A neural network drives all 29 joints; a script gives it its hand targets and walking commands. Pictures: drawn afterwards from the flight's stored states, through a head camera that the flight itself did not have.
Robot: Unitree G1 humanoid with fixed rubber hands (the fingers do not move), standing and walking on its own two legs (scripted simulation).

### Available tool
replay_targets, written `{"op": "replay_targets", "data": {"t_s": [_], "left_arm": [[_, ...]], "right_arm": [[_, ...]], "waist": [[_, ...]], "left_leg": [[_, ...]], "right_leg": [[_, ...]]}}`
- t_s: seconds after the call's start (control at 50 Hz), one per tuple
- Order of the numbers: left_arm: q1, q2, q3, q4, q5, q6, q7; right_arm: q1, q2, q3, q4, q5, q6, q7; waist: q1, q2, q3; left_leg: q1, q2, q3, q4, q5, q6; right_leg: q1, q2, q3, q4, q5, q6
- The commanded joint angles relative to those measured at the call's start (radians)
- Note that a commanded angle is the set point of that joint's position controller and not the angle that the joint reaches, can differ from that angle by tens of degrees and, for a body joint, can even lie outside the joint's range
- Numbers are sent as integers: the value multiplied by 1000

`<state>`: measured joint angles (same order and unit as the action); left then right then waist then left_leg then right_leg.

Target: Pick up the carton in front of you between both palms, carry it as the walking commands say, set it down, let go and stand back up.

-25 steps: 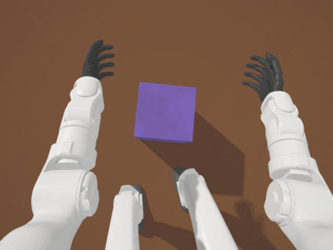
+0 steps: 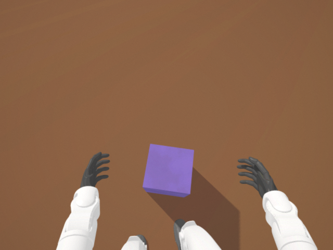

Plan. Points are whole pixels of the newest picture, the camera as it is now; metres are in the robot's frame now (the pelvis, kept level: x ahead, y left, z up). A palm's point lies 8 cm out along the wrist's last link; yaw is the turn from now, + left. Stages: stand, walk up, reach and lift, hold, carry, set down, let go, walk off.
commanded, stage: let go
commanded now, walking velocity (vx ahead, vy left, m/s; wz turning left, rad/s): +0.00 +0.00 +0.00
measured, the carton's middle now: (168, 172) +0.40 -0.05 -0.61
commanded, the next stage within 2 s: stand in 0.80 s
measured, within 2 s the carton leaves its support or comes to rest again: neither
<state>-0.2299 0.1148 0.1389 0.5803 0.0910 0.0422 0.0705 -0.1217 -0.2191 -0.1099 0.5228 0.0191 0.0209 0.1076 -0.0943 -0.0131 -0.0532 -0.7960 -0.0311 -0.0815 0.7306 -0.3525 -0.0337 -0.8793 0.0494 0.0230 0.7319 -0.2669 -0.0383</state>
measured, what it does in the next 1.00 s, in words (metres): stands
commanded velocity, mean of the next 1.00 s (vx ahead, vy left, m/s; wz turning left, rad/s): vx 0.00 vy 0.00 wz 0.00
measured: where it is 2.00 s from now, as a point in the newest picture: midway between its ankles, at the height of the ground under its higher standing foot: outside the picture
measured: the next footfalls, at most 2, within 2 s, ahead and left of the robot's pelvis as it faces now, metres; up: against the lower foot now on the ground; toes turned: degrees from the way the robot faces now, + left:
none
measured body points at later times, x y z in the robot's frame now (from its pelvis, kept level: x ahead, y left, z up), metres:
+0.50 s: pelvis +0.03 +0.05 +0.04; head +0.05 +0.05 +0.49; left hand +0.20 +0.28 -0.04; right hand +0.20 -0.19 -0.04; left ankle -0.02 +0.14 -0.70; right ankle +0.03 -0.09 -0.70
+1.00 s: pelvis +0.03 +0.02 +0.03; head +0.03 +0.01 +0.48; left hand +0.17 +0.31 -0.05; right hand +0.18 -0.26 -0.06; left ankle -0.02 +0.14 -0.70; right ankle +0.03 -0.09 -0.70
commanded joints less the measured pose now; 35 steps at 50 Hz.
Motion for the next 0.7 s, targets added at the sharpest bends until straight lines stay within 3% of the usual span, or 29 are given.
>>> {"op": "replay_targets", "data": {"t_s": [0.0, 0.1, 0.26, 0.36, 0.54, 0.58, 0.6, 0.62, 0.68], "left_arm": [[74, 81, -2, -87, -8, -43, -20], [220, 111, -16, -131, -17, -66, -43], [370, 135, -55, -193, -49, -41, -84], [401, 146, -82, -223, -76, 4, -113], [390, 163, -94, -252, -93, 62, -130], [397, 166, -89, -251, -87, 68, -129], [449, 166, -89, -184, -105, 43, -108], [442, 168, -87, -202, -97, 38, -97], [417, 173, -92, -210, -101, 37, -89]], "right_arm": [[107, -68, 12, -123, 14, -35, -16], [260, -69, 44, -184, 24, -44, -34], [316, -91, 50, -191, 12, -14, -33], [324, -103, 35, -176, -8, 31, -32], [313, -109, 17, -176, -46, 94, -31], [309, -107, 18, -182, -48, 99, -30], [249, -155, 12, -237, -58, 150, -53], [283, -142, 21, -225, -59, 161, -62], [290, -123, 36, -227, -47, 175, -76]], "waist": [[11, -47, -457], [30, -23, -339], [85, 79, -94], [90, 66, 22], [76, 43, 110], [82, 49, 108], [92, 31, 46], [96, 53, 55], [93, 63, 62]], "left_leg": [[-2, -45, 82, -131, 149, 19], [215, -32, 64, -227, 235, 25], [529, 4, 43, -353, 305, 7], [561, 29, 30, -398, 284, 9], [561, 46, 21, -422, 282, 18], [567, 44, 22, -415, 305, 18], [647, 49, 20, -367, 419, 5], [655, 46, 17, -349, 463, -4], [659, 40, 19, -342, 464, 1]], "right_leg": [[797, -53, 79, -68, 595, 68], [845, -44, 64, -151, 610, 68], [795, -6, -3, -293, 330, 56], [824, 6, -17, -314, 240, 49], [892, 20, -33, -299, 207, 48], [902, 19, -31, -297, 215, 48], [851, 38, -36, -273, 175, 56], [831, 35, -35, -275, 167, 51], [804, 34, -25, -280, 189, 49]]}}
